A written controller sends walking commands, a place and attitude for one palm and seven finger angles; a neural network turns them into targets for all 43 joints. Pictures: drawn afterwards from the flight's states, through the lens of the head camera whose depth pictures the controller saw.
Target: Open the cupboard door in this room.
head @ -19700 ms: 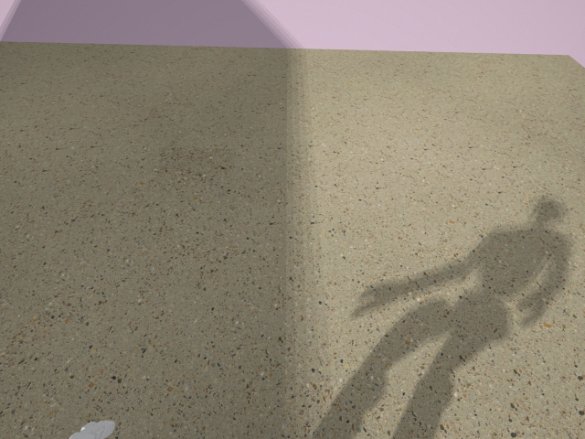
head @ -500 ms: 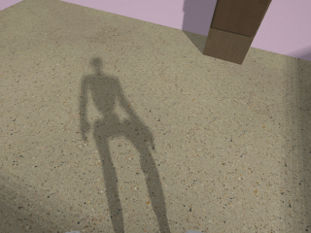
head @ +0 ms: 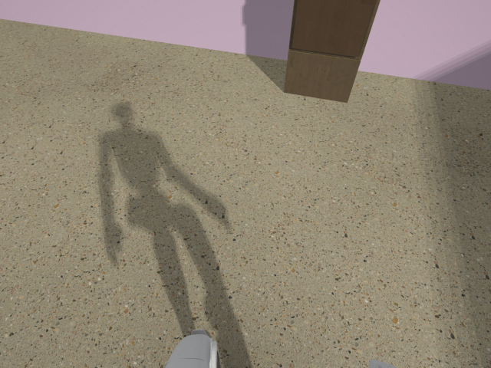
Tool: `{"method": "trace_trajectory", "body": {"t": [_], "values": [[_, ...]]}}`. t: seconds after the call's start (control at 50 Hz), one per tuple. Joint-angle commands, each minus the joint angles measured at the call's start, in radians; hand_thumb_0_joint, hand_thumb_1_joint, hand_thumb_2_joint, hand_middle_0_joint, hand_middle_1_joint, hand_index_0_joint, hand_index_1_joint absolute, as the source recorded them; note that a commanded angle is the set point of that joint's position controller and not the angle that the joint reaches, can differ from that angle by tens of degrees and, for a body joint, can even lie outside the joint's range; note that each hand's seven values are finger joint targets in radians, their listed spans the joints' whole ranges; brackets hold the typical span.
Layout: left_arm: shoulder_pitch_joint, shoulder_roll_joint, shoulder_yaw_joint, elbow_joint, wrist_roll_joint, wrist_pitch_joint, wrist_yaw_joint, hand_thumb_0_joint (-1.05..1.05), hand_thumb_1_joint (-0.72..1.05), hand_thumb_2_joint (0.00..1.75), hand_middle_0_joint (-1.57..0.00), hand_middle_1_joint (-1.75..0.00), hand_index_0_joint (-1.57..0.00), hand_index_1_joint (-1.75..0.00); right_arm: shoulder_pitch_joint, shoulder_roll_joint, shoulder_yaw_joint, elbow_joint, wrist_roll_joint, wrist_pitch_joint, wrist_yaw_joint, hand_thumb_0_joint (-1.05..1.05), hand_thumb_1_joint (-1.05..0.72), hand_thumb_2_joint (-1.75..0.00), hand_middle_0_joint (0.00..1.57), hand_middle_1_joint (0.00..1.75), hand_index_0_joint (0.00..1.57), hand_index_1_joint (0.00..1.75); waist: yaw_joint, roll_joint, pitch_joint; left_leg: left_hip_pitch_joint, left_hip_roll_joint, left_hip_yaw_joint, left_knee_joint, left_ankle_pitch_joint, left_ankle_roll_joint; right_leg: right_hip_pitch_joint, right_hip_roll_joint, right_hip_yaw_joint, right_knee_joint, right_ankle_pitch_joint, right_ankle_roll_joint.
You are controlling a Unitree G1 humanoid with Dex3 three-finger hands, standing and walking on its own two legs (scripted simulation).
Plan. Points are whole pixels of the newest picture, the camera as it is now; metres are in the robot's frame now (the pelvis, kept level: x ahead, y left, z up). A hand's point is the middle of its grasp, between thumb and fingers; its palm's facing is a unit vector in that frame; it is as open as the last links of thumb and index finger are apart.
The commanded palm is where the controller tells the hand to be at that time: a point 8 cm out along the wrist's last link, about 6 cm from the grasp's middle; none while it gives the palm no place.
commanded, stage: turn or walk to find it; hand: left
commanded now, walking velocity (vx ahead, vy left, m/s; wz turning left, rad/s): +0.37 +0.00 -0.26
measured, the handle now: out of the picture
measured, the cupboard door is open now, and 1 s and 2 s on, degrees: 0 0 0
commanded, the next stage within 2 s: stand and wait in 1.06 s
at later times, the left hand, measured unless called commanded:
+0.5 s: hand (193, 244) +0.38 +0.16 -0.15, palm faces -0.20 -0.96 -0.21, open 7.4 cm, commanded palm none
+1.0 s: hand (214, 241) +0.40 +0.12 -0.16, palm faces -0.04 -0.98 -0.21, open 7.3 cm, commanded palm none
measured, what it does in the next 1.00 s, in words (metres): walks ahead: left foot, then right foot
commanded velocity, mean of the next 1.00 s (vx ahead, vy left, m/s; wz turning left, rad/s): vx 0.38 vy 0.00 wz -0.05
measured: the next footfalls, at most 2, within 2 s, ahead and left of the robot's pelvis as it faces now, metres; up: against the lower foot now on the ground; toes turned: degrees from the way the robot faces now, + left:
left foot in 0.08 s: +0.19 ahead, +0.13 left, +0.00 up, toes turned +6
right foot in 0.56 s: +0.36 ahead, -0.15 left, +0.00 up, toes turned -19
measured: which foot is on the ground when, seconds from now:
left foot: up 0.00-0.06, down 0.08-0.58, up 0.60-1.00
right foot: down 0.00-0.08, up 0.10-0.54, down 0.56-1.00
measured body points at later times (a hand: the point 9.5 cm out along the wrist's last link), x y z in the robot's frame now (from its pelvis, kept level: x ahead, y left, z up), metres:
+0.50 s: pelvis +0.21 +0.00 +0.00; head +0.24 -0.02 +0.45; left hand +0.39 +0.21 -0.13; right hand +0.10 -0.21 -0.15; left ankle +0.15 +0.13 -0.73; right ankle +0.30 -0.14 -0.71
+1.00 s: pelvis +0.42 -0.07 +0.01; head +0.43 -0.07 +0.45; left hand +0.40 +0.17 -0.15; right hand +0.49 -0.31 -0.14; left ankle +0.55 +0.06 -0.69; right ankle +0.32 -0.14 -0.73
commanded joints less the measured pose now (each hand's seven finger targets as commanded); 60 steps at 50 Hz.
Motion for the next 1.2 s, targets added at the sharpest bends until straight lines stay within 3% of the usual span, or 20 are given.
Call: {"method": "trace_trajectory", "body": {"t": [0.0, 0.02, 0.04, 0.06, 0.08, 0.14, 0.22, 0.46, 0.52, 0.54, 0.56, 0.58, 0.62, 0.7, 0.98, 1.06, 1.08, 1.1, 1.12, 1.18], "values": [[-0.001, 0.203, 0.043, -0.036, -0.006, -0.027, 0.015, 0.00, 0.90, 0.90, -0.20, -0.30, -0.20, -0.30, 0.000, -0.069, -0.013, -0.070, 0.003, -0.061, -0.012, 0.00, -0.90, -0.90, 0.20, 0.30, 0.20, 0.30, -0.049, -0.141, -0.029, 0.222, -0.068, 0.048, -0.203, -0.018, 0.035, -0.047, -0.225, 0.123, 0.098, 0.766, -0.103], [-0.012, 0.205, 0.044, -0.037, -0.012, -0.026, 0.014, 0.00, 0.90, 0.90, -0.20, -0.30, -0.20, -0.30, 0.150, -0.100, -0.020, -0.020, -0.003, -0.068, -0.025, 0.00, -0.90, -0.90, 0.20, 0.30, 0.20, 0.30, -0.111, -0.107, -0.121, 0.438, -0.086, 0.054, -0.272, 0.050, 0.049, -0.104, -0.180, 0.089, 0.276, 0.795, -0.070], [0.013, 0.164, 0.043, -0.041, -0.021, -0.027, 0.009, 0.00, 0.90, 0.90, -0.20, -0.30, -0.20, -0.30, 0.314, -0.186, -0.040, 0.031, -0.011, -0.074, -0.038, 0.00, -0.90, -0.90, 0.20, 0.30, 0.20, 0.30, -0.165, 0.025, -0.252, 0.718, 0.059, -0.091, -0.286, 0.096, 0.087, -0.266, -0.113, 0.054, 0.504, 0.578, -0.033], [0.079, 0.105, 0.033, -0.050, -0.031, -0.025, -0.006, 0.00, 0.90, 0.90, -0.20, -0.30, -0.20, -0.30, 0.417, -0.284, -0.063, 0.064, -0.019, -0.074, -0.042, 0.00, -0.90, -0.90, 0.20, 0.30, 0.20, 0.30, -0.163, 0.288, -0.354, 0.932, 0.343, -0.443, -0.345, 0.136, 0.185, -0.527, 0.018, -0.039, 0.820, -0.107, -0.003], [0.044, 0.104, 0.023, -0.069, -0.026, -0.023, -0.002, 0.00, 0.90, 0.90, -0.20, -0.30, -0.20, -0.30, 0.399, -0.283, -0.059, 0.057, -0.004, -0.060, -0.048, 0.00, -0.90, -0.90, 0.20, 0.30, 0.20, 0.30, -0.155, 0.292, -0.356, 0.886, 0.411, -0.550, -0.446, 0.016, 0.230, -0.617, -0.016, 0.036, 0.999, -0.195, -0.008], [-0.127, 0.092, 0.029, -0.079, -0.004, -0.015, -0.024, 0.00, 0.90, 0.90, -0.20, -0.30, -0.20, -0.30, 0.239, -0.104, -0.019, 0.042, -0.006, -0.077, -0.045, 0.00, -0.90, -0.90, 0.20, 0.30, 0.20, 0.30, -0.097, 0.085, -0.042, 0.501, 0.298, -0.311, -0.532, 0.012, 0.192, -0.656, -0.135, 0.023, 1.004, 0.013, 0.000], [-0.055, 0.037, 0.028, -0.062, 0.006, 0.035, -0.028, 0.00, 0.90, 0.90, -0.20, -0.30, -0.20, -0.30, 0.195, -0.052, -0.010, 0.056, 0.003, -0.094, -0.047, 0.00, -0.90, -0.90, 0.20, 0.30, 0.20, 0.30, -0.015, 0.079, -0.014, 0.334, 0.214, -0.087, -0.597, 0.003, 0.165, -0.583, -0.153, -0.006, 0.911, 0.119, 0.024], [-0.347, 0.045, 0.022, -0.178, 0.005, 0.021, -0.041, 0.00, 0.90, 0.90, -0.20, -0.30, -0.20, -0.30, 0.340, -0.085, -0.030, 0.134, -0.006, -0.080, -0.043, 0.00, -0.90, -0.90, 0.20, 0.30, 0.20, 0.30, -0.074, 0.083, 0.031, 0.495, 0.213, 0.023, -0.534, 0.185, 0.175, -0.518, -0.122, -0.132, 0.324, 0.161, 0.028], [-0.091, 0.108, 0.039, -0.089, 0.009, -0.001, -0.032, 0.00, 0.90, 0.90, -0.20, -0.30, -0.20, -0.30, 0.319, -0.083, -0.027, 0.141, 0.003, -0.072, -0.041, 0.00, -0.90, -0.90, 0.20, 0.30, 0.20, 0.30, 0.054, 0.006, -0.111, 0.438, 0.133, 0.108, -0.196, 0.385, 0.107, -0.114, -0.058, -0.176, 0.156, 0.212, -0.012], [0.072, 0.206, 0.063, -0.040, 0.013, -0.015, -0.019, 0.00, 0.90, 0.90, -0.20, -0.30, -0.20, -0.30, 0.326, -0.045, -0.017, 0.132, 0.014, -0.075, -0.029, 0.00, -0.90, -0.90, 0.20, 0.30, 0.20, 0.30, 0.119, -0.164, -0.226, 0.213, 0.066, 0.156, 0.093, 0.160, 0.066, 0.158, -0.254, 0.045, 0.115, 0.160, -0.072], [0.165, 0.315, 0.086, -0.012, -0.004, -0.018, -0.007, 0.00, 0.90, 0.90, -0.20, -0.30, -0.20, -0.30, 0.318, -0.003, -0.001, 0.086, 0.020, -0.072, -0.028, 0.00, -0.90, -0.90, 0.20, 0.30, 0.20, 0.30, 0.111, -0.355, -0.278, -0.029, -0.069, 0.105, 0.364, -0.399, 0.033, 0.276, -0.481, 0.447, 0.005, 0.244, -0.171], [0.107, 0.309, 0.089, -0.020, -0.018, -0.015, 0.000, 0.00, 0.90, 0.90, -0.20, -0.30, -0.20, -0.30, 0.249, -0.045, -0.012, 0.078, 0.026, -0.058, -0.032, 0.00, -0.90, -0.90, 0.20, 0.30, 0.20, 0.30, 0.110, -0.291, -0.247, -0.051, -0.028, -0.031, 0.494, -0.385, 0.052, 0.162, -0.508, 0.472, -0.061, 0.160, -0.178], [-0.054, 0.205, 0.058, -0.062, -0.017, -0.015, 0.001, 0.00, 0.90, 0.90, -0.20, -0.30, -0.20, -0.30, 0.172, -0.018, -0.019, 0.080, 0.012, -0.057, -0.030, 0.00, -0.90, -0.90, 0.20, 0.30, 0.20, 0.30, 0.048, -0.066, -0.050, -0.093, 0.046, -0.077, 0.515, -0.191, 0.055, -0.069, -0.432, 0.309, -0.093, 0.054, -0.148], [-0.112, 0.103, 0.033, -0.062, -0.005, -0.039, 0.006, 0.00, 0.90, 0.90, -0.20, -0.30, -0.20, -0.30, 0.289, 0.029, -0.015, 0.125, -0.003, -0.026, -0.023, 0.00, -0.90, -0.90, 0.20, 0.30, 0.20, 0.30, -0.049, -0.120, -0.037, 0.028, 0.057, -0.041, 0.369, -0.077, 0.021, -0.227, -0.315, 0.050, -0.137, 0.225, -0.100], [0.072, 0.139, 0.011, 0.036, -0.004, -0.049, 0.015, 0.00, 0.90, 0.90, -0.20, -0.30, -0.20, -0.30, -0.104, 0.005, 0.002, -0.020, 0.005, -0.035, 0.012, 0.00, -0.90, -0.90, 0.20, 0.30, 0.20, 0.30, 0.020, -0.116, 0.073, -0.023, 0.009, 0.028, -0.091, 0.001, 0.052, -0.005, -0.330, -0.053, -0.114, 0.558, -0.102], [0.059, 0.161, 0.012, 0.045, -0.009, -0.042, 0.019, 0.00, 0.90, 0.90, -0.20, -0.30, -0.20, -0.30, 0.094, -0.036, -0.004, 0.039, -0.004, -0.051, -0.012, 0.00, -0.90, -0.90, 0.20, 0.30, 0.20, 0.30, -0.087, -0.099, -0.058, 0.333, -0.088, 0.098, -0.251, 0.001, 0.100, -0.021, -0.287, -0.144, 0.226, 0.924, -0.054], [0.052, 0.148, 0.009, 0.035, -0.015, -0.041, 0.018, 0.00, 0.90, 0.90, -0.20, -0.30, -0.20, -0.30, 0.259, -0.103, -0.020, 0.083, -0.009, -0.056, -0.021, 0.00, -0.90, -0.90, 0.20, 0.30, 0.20, 0.30, -0.149, -0.004, -0.172, 0.624, -0.012, 0.017, -0.284, 0.195, 0.127, -0.188, -0.231, -0.178, 0.453, 0.749, -0.004], [0.110, 0.086, 0.000, 0.019, -0.028, -0.041, 0.010, 0.00, 0.90, 0.90, -0.20, -0.30, -0.20, -0.30, 0.384, -0.210, -0.042, 0.116, -0.015, -0.060, -0.035, 0.00, -0.90, -0.90, 0.20, 0.30, 0.20, 0.30, -0.160, 0.229, -0.318, 0.908, 0.265, -0.317, -0.275, 0.515, 0.241, -0.474, -0.083, -0.206, 0.759, 0.130, 0.043], [0.077, 0.080, -0.008, -0.004, -0.021, -0.044, 0.018, 0.00, 0.90, 0.90, -0.20, -0.30, -0.20, -0.30, 0.390, -0.229, -0.039, 0.128, 0.010, -0.051, -0.040, 0.00, -0.90, -0.90, 0.20, 0.30, 0.20, 0.30, -0.147, 0.247, -0.347, 0.893, 0.365, -0.399, -0.346, 0.660, 0.300, -0.546, -0.059, -0.098, 0.931, -0.229, 0.033], [-0.046, 0.062, -0.002, -0.001, -0.015, -0.021, 0.011, 0.00, 0.90, 0.90, -0.20, -0.30, -0.20, -0.30, 0.200, -0.103, -0.008, 0.092, 0.012, -0.065, -0.052, 0.00, -0.90, -0.90, 0.20, 0.30, 0.20, 0.30, -0.079, 0.053, -0.076, 0.525, 0.284, -0.223, -0.435, 0.603, 0.247, -0.586, -0.162, -0.028, 0.947, -0.083, 0.053]]}}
